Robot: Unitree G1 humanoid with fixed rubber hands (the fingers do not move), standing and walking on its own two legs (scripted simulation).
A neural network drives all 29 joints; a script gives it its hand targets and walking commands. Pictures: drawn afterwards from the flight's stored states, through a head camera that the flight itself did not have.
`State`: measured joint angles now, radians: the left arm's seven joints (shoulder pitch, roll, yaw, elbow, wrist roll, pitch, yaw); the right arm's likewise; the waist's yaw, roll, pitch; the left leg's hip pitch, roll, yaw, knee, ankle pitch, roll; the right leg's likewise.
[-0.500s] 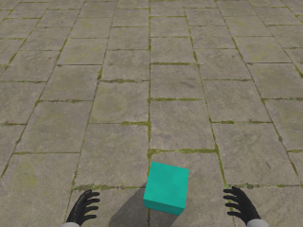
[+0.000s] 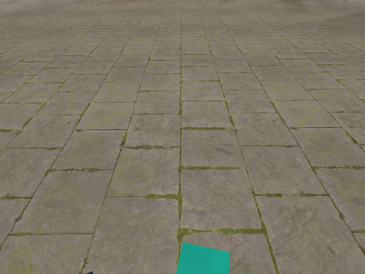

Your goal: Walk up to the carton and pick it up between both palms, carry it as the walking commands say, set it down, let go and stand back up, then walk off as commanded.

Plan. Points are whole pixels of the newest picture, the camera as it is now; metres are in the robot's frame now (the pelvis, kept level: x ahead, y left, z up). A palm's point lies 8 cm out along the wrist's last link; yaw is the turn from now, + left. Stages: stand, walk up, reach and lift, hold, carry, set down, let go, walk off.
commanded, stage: stand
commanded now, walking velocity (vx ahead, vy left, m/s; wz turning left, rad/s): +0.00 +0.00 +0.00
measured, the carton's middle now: out of the picture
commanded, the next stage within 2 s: walk off in 1.64 s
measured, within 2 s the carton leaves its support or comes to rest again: neither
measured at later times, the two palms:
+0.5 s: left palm out of the picture -0.04 +0.26 -0.11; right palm out of the picture -0.05 -0.29 -0.12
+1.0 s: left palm out of the picture -0.09 +0.26 -0.12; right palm out of the picture -0.12 -0.29 -0.12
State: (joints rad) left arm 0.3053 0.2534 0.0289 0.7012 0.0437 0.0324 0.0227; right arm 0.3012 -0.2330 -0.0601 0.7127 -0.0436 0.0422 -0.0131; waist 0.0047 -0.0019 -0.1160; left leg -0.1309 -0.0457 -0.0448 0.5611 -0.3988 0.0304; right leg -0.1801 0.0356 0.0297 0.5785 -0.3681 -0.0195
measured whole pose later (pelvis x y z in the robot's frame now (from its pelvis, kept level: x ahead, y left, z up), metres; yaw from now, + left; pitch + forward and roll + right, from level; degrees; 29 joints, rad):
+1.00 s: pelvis -0.11 -0.01 +0.00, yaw -1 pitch -4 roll +0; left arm 0.33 0.27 0.07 1.02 0.04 -0.01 -0.01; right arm 0.39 -0.26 -0.06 1.02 -0.04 -0.03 -0.01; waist 0.01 -0.01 -0.06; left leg -0.25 -0.03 -0.05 0.56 -0.27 0.01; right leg -0.28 0.05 0.03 0.53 -0.21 -0.04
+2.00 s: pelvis -0.13 +0.01 +0.00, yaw -2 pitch -3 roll +0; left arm 0.20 0.24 0.03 1.09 0.02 0.02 0.00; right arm 0.22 -0.26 -0.04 1.08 -0.02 0.03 -0.01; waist 0.00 0.01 0.02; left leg -0.28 -0.03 0.00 0.53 -0.18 0.02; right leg -0.32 0.04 0.08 0.49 -0.11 0.01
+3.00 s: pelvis -0.18 +0.02 +0.01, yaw -9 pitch -2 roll +0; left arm 0.31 0.10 0.04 1.17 0.02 0.01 0.03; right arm 0.34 -0.06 -0.04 1.19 -0.02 0.00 -0.05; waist 0.01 -0.01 -0.02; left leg -0.10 -0.03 0.06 0.41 -0.27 0.05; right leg -0.23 -0.01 0.01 0.43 -0.17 0.01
